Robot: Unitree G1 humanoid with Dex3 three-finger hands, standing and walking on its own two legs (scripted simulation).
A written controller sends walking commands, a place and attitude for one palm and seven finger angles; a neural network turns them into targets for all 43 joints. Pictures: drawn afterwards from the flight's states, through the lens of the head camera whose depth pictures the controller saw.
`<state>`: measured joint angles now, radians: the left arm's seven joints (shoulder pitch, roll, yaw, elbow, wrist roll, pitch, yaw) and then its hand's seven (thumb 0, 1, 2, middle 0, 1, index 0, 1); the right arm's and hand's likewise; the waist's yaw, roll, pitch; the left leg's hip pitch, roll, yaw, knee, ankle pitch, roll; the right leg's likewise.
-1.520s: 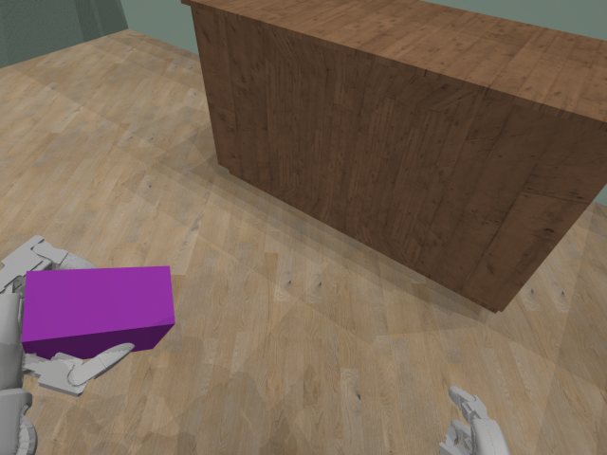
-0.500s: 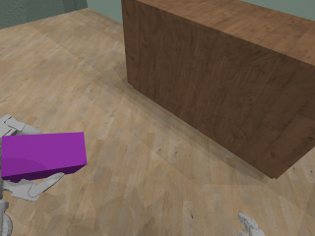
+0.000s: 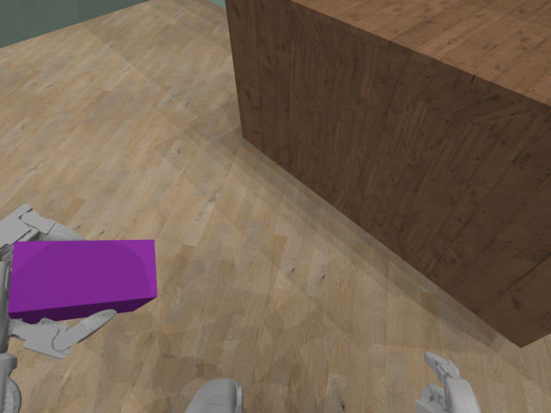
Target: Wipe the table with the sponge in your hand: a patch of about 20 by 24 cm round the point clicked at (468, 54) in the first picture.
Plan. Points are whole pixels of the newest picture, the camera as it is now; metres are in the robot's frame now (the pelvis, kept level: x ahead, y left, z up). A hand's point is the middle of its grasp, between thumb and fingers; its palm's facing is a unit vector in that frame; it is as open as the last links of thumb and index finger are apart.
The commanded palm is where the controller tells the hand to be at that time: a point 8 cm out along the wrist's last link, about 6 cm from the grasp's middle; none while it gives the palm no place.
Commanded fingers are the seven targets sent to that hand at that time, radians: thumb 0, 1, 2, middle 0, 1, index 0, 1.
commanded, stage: walk to a spot facing it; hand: left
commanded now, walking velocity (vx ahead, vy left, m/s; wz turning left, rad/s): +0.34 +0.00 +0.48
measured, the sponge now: (104, 281) +0.23 +0.19 +0.15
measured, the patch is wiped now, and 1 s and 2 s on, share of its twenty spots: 0.00 0.00 0.00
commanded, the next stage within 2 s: none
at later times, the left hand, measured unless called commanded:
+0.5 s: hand (65, 201) +0.30 +0.25 +0.19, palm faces +0.53 -0.70 -0.48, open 10.2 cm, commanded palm +0.25 +0.28 +0.19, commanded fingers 0.00 0.10 1.30 -1.20 -1.60 -1.20 -1.60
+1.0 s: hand (67, 157) +0.37 +0.27 +0.19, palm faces +0.65 -0.58 -0.48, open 10.2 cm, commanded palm +0.28 +0.29 +0.19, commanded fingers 0.00 0.10 1.30 -1.20 -1.60 -1.20 -1.60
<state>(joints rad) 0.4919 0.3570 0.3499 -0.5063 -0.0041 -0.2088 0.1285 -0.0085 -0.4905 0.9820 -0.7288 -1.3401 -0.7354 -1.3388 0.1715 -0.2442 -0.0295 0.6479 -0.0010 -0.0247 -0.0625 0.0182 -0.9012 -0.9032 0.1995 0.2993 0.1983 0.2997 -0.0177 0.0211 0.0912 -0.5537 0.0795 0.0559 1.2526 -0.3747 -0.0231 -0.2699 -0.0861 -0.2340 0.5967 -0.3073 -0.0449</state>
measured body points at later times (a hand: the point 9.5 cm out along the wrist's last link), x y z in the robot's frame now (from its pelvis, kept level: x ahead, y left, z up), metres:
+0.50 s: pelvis +0.14 -0.02 +0.00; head +0.17 -0.03 +0.45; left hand +0.27 +0.28 +0.22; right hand +0.33 -0.17 -0.11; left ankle +0.16 +0.13 -0.73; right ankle +0.17 -0.15 -0.72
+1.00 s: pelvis +0.25 -0.03 -0.01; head +0.29 -0.01 +0.44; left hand +0.33 +0.30 +0.22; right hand +0.52 -0.16 -0.08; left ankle +0.26 +0.11 -0.73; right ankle +0.31 -0.15 -0.67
